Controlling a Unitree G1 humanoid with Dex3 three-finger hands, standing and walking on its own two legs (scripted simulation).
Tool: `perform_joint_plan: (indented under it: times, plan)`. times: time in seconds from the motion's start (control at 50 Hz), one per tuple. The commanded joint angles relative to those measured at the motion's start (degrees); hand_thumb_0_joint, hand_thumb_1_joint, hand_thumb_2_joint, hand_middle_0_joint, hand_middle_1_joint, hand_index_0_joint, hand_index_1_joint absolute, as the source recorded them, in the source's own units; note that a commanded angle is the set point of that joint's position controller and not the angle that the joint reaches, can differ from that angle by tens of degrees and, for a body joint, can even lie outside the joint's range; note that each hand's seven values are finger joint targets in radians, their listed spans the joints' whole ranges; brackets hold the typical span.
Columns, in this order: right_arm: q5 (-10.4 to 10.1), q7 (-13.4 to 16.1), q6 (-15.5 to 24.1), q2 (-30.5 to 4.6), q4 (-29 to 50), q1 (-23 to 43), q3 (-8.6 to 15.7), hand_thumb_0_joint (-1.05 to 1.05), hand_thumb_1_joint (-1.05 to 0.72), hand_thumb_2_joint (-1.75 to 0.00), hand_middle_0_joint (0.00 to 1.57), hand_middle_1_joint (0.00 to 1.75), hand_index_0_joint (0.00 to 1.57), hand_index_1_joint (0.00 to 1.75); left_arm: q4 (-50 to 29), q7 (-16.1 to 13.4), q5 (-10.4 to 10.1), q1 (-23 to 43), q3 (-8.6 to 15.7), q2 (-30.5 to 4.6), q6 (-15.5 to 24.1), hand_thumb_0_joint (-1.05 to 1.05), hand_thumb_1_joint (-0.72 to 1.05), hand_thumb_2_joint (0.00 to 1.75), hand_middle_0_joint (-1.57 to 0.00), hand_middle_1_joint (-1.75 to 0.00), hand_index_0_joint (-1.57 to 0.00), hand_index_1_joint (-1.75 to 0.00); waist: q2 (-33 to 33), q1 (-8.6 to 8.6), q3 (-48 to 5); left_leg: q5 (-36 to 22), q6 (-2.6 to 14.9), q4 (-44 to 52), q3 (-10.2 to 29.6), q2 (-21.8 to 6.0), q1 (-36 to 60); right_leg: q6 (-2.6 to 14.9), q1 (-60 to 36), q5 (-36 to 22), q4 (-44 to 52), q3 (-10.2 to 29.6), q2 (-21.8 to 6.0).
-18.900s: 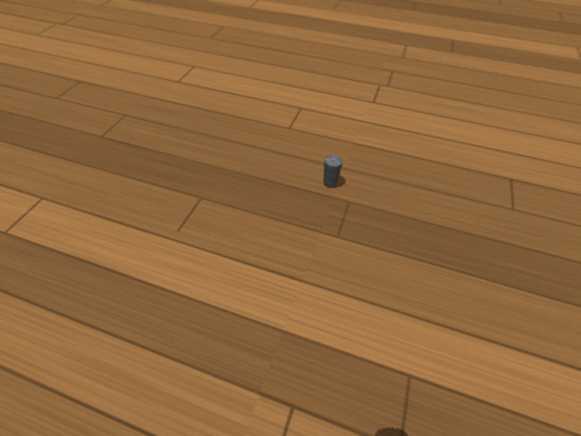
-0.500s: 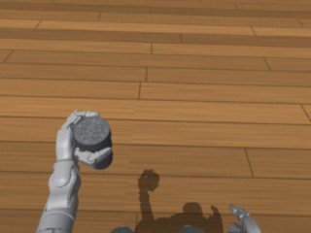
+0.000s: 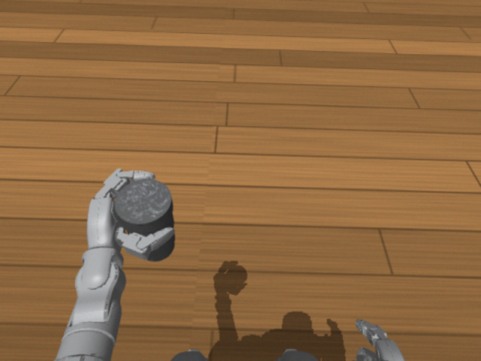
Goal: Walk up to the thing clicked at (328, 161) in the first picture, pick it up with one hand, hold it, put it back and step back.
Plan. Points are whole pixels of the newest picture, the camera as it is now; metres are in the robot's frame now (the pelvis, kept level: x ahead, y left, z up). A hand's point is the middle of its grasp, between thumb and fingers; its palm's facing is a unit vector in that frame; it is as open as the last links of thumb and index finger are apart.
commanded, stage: hold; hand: left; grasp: from the side
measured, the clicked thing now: (151, 225) +0.33 +0.16 +0.01
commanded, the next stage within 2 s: crouch in 0.62 s
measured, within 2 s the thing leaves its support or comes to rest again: neither
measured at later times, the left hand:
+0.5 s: hand (144, 217) +0.32 +0.17 +0.05, palm faces +0.14 -0.99 -0.01, open 11.3 cm
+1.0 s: hand (149, 225) +0.33 +0.17 +0.01, palm faces +0.18 -0.98 +0.00, open 11.3 cm
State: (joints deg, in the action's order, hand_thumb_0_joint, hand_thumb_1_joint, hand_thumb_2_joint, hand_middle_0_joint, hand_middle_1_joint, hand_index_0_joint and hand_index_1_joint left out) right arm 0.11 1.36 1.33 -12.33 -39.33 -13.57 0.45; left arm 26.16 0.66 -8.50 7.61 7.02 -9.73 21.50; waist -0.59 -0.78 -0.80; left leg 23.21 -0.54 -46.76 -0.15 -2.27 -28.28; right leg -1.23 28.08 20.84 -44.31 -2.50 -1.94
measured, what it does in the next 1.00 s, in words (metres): stands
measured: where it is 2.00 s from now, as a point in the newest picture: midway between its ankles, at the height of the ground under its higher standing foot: outside the picture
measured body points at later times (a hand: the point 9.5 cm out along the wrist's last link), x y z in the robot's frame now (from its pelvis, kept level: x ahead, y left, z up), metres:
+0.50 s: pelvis +0.00 +0.00 +0.00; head +0.04 +0.00 +0.45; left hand +0.31 +0.22 +0.05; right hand +0.13 -0.25 -0.11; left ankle +0.01 +0.12 -0.71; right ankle +0.02 -0.14 -0.71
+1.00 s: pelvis -0.01 -0.01 -0.01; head +0.05 +0.00 +0.43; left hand +0.31 +0.22 +0.01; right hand +0.12 -0.25 -0.13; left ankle +0.01 +0.12 -0.71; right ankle +0.02 -0.14 -0.71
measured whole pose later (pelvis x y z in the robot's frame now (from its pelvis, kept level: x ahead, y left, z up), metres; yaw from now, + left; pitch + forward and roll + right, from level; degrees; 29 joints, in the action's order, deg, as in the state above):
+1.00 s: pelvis -0.01 -0.01 -0.01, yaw +0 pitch +8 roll -1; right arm 1.1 -0.1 1.8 -12.4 -38.9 -12.5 1.3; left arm 33.2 -0.2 -8.1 10.5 9.9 -8.9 26.3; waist 0.2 -1.4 -1.5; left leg 24.4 -1.0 -52.0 0.3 -2.3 -36.0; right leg -0.6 36.2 22.5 -50.4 -2.6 -1.9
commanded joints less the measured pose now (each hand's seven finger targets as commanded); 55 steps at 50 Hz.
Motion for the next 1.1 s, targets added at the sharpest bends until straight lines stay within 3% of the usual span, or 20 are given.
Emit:
perform_joint_plan:
  times: [0.0, 0.02, 0.12, 0.14, 0.16, 0.24, 0.28, 0.32, 0.4, 0.5, 0.6, 0.66, 0.68, 0.7, 0.72, 0.78, 0.8, 0.82, 0.92, 1.08]
  plan:
    - [-0.24, 0.45, 2.21, -7.65, 6.59, 1.82, 2.72, 0.00, -0.92, -0.91, 0.20, 0.30, 0.20, 0.30, -13.47, -0.55, -1.04, 17.19, 2.79, -6.17, 4.95, 0.00, 0.06, 1.23, -1.21, -1.39, -1.23, -1.39, 0.39, -0.41, -15.61, -13.69, 0.42, 7.23, 0.11, 1.49, 5.51, 1.51, -7.09, -14.34, 5.50, -0.37, 1.98]
    - [-0.22, 0.46, 2.15, -7.84, 6.61, 1.86, 2.85, 0.00, -0.92, -0.91, 0.20, 0.30, 0.20, 0.30, -15.45, -0.53, -0.82, 20.11, 3.32, -7.68, 5.28, 0.00, 0.06, 1.23, -1.21, -1.39, -1.22, -1.39, -0.79, -0.57, -16.23, -13.79, 0.37, 7.20, 0.03, 1.58, 5.86, 1.60, -6.92, -14.46, 5.52, -0.25, 1.87]
    - [-0.13, 0.20, 2.21, -7.79, 6.76, 1.67, 2.85, 0.00, -0.91, -0.91, 0.20, 0.30, 0.20, 0.30, -11.66, -0.02, -0.67, 16.81, 1.82, -5.52, 5.07, 0.00, 0.06, 1.22, -1.21, -1.39, -1.23, -1.39, 0.28, -0.81, -15.18, -13.86, 0.21, 7.28, 0.40, 1.29, 5.63, 1.77, -5.95, -13.80, 4.96, -0.79, 2.22]
    - [-0.26, 0.13, 2.25, -7.88, 7.04, 2.16, 2.98, 0.00, -0.91, -0.91, 0.20, 0.30, 0.20, 0.30, -15.49, -0.19, -0.99, 18.65, 3.17, -7.24, 5.63, 0.00, 0.08, 1.22, -1.21, -1.38, -1.23, -1.39, -1.16, 0.21, -16.53, -13.57, 0.13, 7.40, 0.24, 1.47, 6.08, 1.77, -7.04, -13.58, 5.14, -0.57, 2.01]
    - [-0.15, 0.15, 2.24, -7.75, 7.16, 2.29, 2.90, 0.00, -0.92, -0.91, 0.20, 0.30, 0.20, 0.30, -16.81, -0.09, -1.09, 19.94, 3.30, -7.75, 6.02, 0.00, 0.06, 1.21, -1.22, -1.39, -1.24, -1.39, -1.68, -0.07, -17.56, -13.85, 0.20, 7.04, 0.11, 1.67, 6.39, 1.68, -7.59, -14.05, 5.21, -0.38, 1.87]
    - [-0.22, 0.01, 2.30, -7.60, 7.44, 2.15, 2.76, 0.00, -0.92, -0.91, 0.20, 0.30, 0.20, 0.30, -14.19, -0.10, -1.05, 16.43, 1.50, -5.16, 5.67, 0.00, 0.06, 1.21, -1.20, -1.38, -1.22, -1.38, 0.37, -0.66, -16.08, -15.05, 0.18, 6.83, 0.42, 1.38, 5.85, 1.66, -6.84, -14.93, 4.66, -0.78, 2.17]
    - [-0.18, 0.05, 2.32, -7.92, 7.45, 2.30, 2.98, 0.00, -0.92, -0.91, 0.20, 0.30, 0.20, 0.30, -17.76, -0.44, -0.94, 19.93, 3.45, -7.90, 6.25, 0.00, 0.05, 1.21, -1.20, -1.38, -1.22, -1.38, -2.17, -0.43, -17.45, -14.22, 0.12, 6.97, 0.25, 1.49, 6.50, 1.78, -6.59, -14.28, 4.68, -0.41, 1.99]
    - [-0.21, 0.02, 2.13, -7.89, 7.47, 2.10, 2.95, 0.00, -0.92, -0.91, 0.20, 0.30, 0.20, 0.30, -18.20, -0.47, -0.71, 18.02, 3.99, -8.60, 6.52, 0.00, 0.05, 1.21, -1.20, -1.38, -1.21, -1.38, -1.45, 0.16, -18.13, -14.23, 0.09, 7.13, 0.40, 1.40, 6.43, 1.86, -7.25, -13.93, 4.41, -0.62, 2.12]
    - [-0.20, 0.37, 2.23, -7.56, 7.23, 2.23, 2.61, 0.00, -0.92, -0.91, 0.20, 0.30, 0.20, 0.30, -15.21, -0.13, -1.42, 16.93, 3.05, -6.50, 5.85, 0.00, 0.04, 1.22, -1.21, -1.39, -1.23, -1.39, 0.78, -1.03, -15.86, -13.52, 0.67, 6.20, -0.05, 1.67, 5.05, 1.18, -6.83, -14.81, 5.18, -0.04, 1.75]
    - [-0.07, 0.38, 2.19, -7.76, 6.75, 1.66, 2.85, 0.00, -0.92, -0.91, 0.20, 0.30, 0.20, 0.30, -14.36, 0.27, -0.82, 16.00, 2.37, -6.37, 5.49, 0.00, 0.06, 1.20, -1.20, -1.37, -1.21, -1.37, -0.86, -0.82, -16.77, -13.71, 0.33, 6.48, 0.04, 1.58, 6.08, 1.58, -6.40, -14.25, 4.87, -0.33, 1.93]
    - [-0.10, 0.33, 2.15, -7.70, 7.10, 2.00, 2.70, 0.00, -0.92, -0.91, 0.20, 0.30, 0.20, 0.30, -16.82, 0.46, -1.06, 20.54, 2.10, -7.14, 5.75, 0.00, 0.08, 1.21, -1.21, -1.39, -1.23, -1.38, -1.82, -1.07, -17.16, -13.16, 0.29, 6.70, 0.10, 1.60, 6.40, 1.62, -6.15, -13.77, 4.99, -0.31, 1.94]
    - [-0.22, 0.30, 2.26, -7.68, 7.21, 2.05, 2.78, 0.00, -0.92, -0.91, 0.20, 0.30, 0.20, 0.30, -15.89, 0.08, -1.23, 18.30, 4.57, -8.60, 5.55, 0.00, 0.09, 1.21, -1.21, -1.38, -1.23, -1.38, -0.82, 0.00, -17.30, -13.85, 0.39, 6.48, -0.04, 1.70, 5.92, 1.43, -7.35, -14.47, 5.07, -0.19, 1.84]
    - [-0.20, 0.24, 2.20, -7.39, 7.20, 1.79, 2.65, 0.00, -0.92, -0.91, 0.20, 0.30, 0.20, 0.30, -14.90, 0.22, -1.09, 16.89, 3.00, -6.99, 5.29, 0.00, 0.10, 1.22, -1.21, -1.38, -1.23, -1.39, -0.94, -0.13, -18.04, -14.63, 0.30, 6.31, -0.07, 1.67, 5.80, 1.52, -8.01, -15.21, 4.90, -0.24, 1.91]
    - [-0.18, 0.21, 2.24, -7.73, 7.24, 1.98, 2.75, 0.00, -0.92, -0.91, 0.20, 0.30, 0.20, 0.30, -15.64, 0.14, -1.22, 17.84, 3.35, -7.24, 5.40, 0.00, 0.07, 1.26, -1.26, -1.42, -1.27, -1.43, -0.60, -0.54, -16.75, -14.59, 0.38, 6.34, -0.10, 1.65, 5.73, 1.47, -6.96, -15.30, 4.91, -0.21, 1.94]
    - [-0.25, 0.23, 2.28, -7.74, 7.07, 1.64, 2.77, 0.00, -0.89, -0.90, 0.20, 0.30, 0.20, 0.30, -15.53, 0.14, -1.09, 17.34, 2.30, -6.34, 5.16, 0.00, 0.07, 1.20, -1.23, -1.35, -1.25, -1.35, -0.75, -0.53, -17.32, -15.13, 0.30, 6.39, 0.08, 1.49, 6.39, 1.58, -6.86, -15.58, 4.69, -0.34, 2.03]
    - [-0.15, -0.02, 2.26, -7.49, 6.95, 2.42, 2.75, 0.00, -0.88, -0.90, 0.20, 0.30, 0.20, 0.30, -11.38, -0.24, -1.36, 16.40, 4.02, -6.21, 5.32, 0.00, 0.09, 1.16, -1.22, -1.33, -1.24, -1.33, 0.62, -0.40, -13.24, -11.36, 0.52, 6.31, 0.09, 1.57, 2.65, 1.52, -4.59, -12.16, 4.91, -0.47, 1.95]
    - [-0.05, -0.23, 2.30, -7.57, 6.87, 2.21, 2.86, 0.00, -0.89, -0.90, 0.20, 0.30, 0.20, 0.30, -9.22, -0.32, -1.26, 14.87, 3.07, -4.68, 5.44, 0.00, 0.08, 1.16, -1.23, -1.34, -1.25, -1.33, 1.85, -0.65, -13.94, -11.70, 0.59, 5.91, 0.27, 1.41, 2.32, 1.53, -4.41, -12.55, 4.26, -0.53, 2.02]
    - [0.06, -0.35, 2.31, -7.76, 6.67, 2.00, 3.18, 0.00, -0.88, -0.90, 0.20, 0.30, 0.20, 0.30, -12.57, -0.50, -1.30, 18.50, 4.62, -6.62, 6.53, 0.00, 0.08, 1.18, -1.23, -1.34, -1.25, -1.34, 0.02, -0.40, -14.61, -11.81, 0.45, 5.49, 0.31, 1.38, 2.29, 1.73, -3.60, -12.45, 3.54, -0.47, 1.94]
    - [0.76, -1.08, 2.54, -7.98, 6.03, 1.70, 3.78, 0.00, -0.89, -0.90, 0.20, 0.30, 0.20, 0.30, -6.14, -1.19, -0.10, 19.87, 5.22, -6.19, 9.74, 0.00, 0.07, 1.18, -1.22, -1.34, -1.24, -1.34, 1.43, -1.24, -14.15, -9.25, 0.67, 1.76, 0.46, 1.48, -2.33, 1.78, 1.80, -10.47, 0.07, -0.08, 1.64]
    - [2.24, -2.52, 2.63, -8.78, 4.95, 0.63, 4.42, 0.00, -0.90, -0.90, 0.20, 0.30, 0.20, 0.30, 4.07, 0.50, 0.13, 25.54, 8.44, -8.23, 19.27, 0.00, 0.00, 1.16, -1.22, -1.35, -1.24, -1.35, -0.35, -2.29, -23.75, -3.90, 0.79, -12.80, 0.85, 2.12, -17.55, 2.24, 16.22, -5.56, -13.18, 1.06, 1.56]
